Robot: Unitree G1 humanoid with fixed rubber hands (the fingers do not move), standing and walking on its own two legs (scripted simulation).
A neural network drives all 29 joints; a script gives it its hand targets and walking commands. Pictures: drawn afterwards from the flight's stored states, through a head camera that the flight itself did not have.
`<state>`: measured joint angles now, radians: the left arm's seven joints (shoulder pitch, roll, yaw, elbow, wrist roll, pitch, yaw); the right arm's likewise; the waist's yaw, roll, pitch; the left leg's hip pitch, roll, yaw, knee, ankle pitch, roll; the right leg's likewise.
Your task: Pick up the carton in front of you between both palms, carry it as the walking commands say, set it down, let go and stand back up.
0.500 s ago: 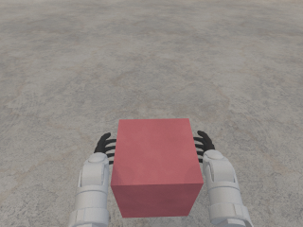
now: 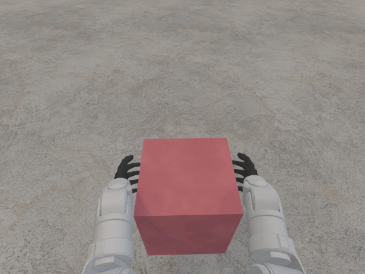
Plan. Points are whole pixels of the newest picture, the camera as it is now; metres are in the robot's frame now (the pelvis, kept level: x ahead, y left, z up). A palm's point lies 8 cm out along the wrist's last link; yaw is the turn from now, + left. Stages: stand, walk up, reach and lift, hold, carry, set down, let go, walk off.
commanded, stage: set down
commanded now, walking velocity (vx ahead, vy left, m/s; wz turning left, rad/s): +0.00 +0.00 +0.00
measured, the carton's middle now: (186, 198) +0.31 +0.00 -0.04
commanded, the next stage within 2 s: none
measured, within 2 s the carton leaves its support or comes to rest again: neither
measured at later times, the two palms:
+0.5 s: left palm (135, 208) +0.35 +0.16 -0.16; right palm (230, 205) +0.35 -0.14 -0.16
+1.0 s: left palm (141, 213) +0.40 +0.16 -0.30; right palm (221, 212) +0.40 -0.14 -0.30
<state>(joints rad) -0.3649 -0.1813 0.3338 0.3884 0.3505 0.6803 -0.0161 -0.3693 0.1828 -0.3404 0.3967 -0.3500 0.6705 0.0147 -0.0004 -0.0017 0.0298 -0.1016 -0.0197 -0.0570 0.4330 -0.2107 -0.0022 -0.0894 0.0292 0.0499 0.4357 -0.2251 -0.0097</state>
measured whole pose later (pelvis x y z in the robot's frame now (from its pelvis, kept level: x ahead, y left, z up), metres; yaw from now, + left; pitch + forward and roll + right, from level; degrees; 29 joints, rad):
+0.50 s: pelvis -0.03 +0.01 -0.09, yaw +0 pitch +30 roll +0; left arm -0.57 -0.13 0.37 0.50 0.21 0.16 0.04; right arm -0.58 0.13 -0.39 0.52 -0.21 0.16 -0.02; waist 0.00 0.00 -0.05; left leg -1.19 -0.06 -0.08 0.99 -0.33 -0.01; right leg -1.18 0.06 0.08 1.00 -0.35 0.02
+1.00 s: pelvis -0.06 +0.00 -0.22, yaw -1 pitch +45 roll -1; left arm -0.92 -0.02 0.45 0.66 0.23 0.27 0.03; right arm -0.91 0.07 -0.47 0.63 -0.22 0.26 -0.07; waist 0.01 -0.01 -0.18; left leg -1.85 -0.10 -0.08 1.54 -0.47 -0.04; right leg -1.83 0.11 0.08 1.54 -0.49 0.04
